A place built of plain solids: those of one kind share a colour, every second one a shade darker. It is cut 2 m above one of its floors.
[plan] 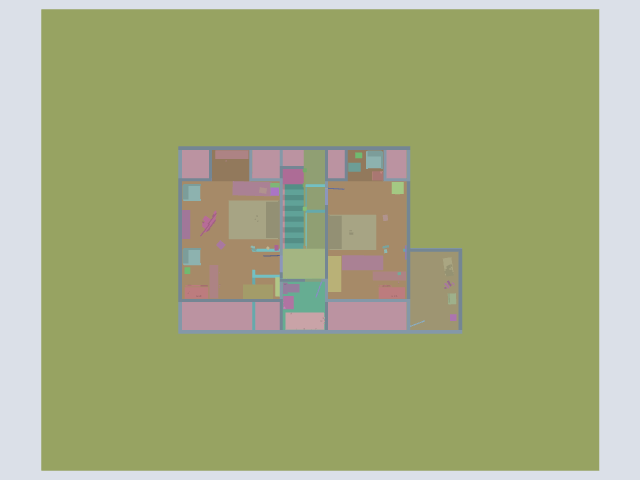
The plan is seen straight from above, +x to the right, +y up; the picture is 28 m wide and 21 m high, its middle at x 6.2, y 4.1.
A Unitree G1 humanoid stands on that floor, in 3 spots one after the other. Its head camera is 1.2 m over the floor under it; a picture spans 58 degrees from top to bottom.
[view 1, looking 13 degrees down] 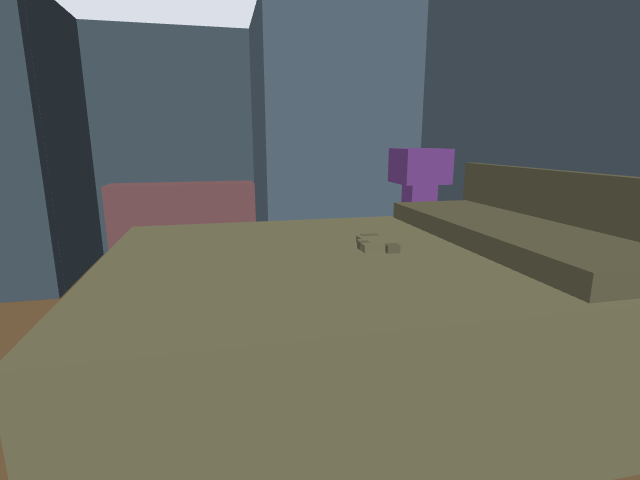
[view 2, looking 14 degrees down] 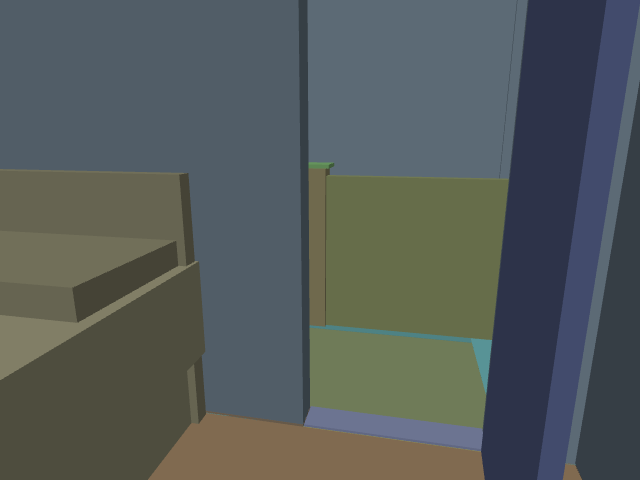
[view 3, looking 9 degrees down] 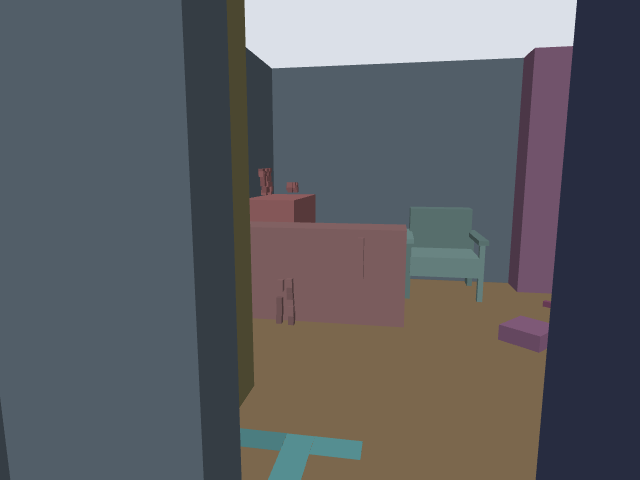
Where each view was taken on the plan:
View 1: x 2.73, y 3.12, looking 77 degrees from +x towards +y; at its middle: double_bed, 2.22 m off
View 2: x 8.07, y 6.03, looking -168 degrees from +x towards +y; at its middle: stair_newel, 2.61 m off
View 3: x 5.03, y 2.92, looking -170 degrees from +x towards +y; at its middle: cube_shelf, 3.37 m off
